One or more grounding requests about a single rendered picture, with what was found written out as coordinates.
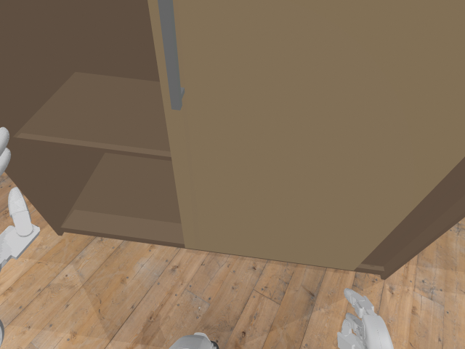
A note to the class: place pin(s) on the wardrobe door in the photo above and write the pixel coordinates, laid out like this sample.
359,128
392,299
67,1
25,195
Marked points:
450,190
310,129

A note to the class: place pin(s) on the robot left thigh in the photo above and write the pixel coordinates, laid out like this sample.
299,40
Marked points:
193,342

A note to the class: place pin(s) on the robot right hand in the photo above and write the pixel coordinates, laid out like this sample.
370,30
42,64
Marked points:
371,332

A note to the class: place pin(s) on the robot left shin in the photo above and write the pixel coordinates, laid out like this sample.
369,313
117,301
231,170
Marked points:
202,334

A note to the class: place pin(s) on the robot left hand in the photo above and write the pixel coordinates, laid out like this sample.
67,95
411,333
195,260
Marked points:
14,240

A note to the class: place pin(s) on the handle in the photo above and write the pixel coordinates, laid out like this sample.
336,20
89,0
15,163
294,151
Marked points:
166,12

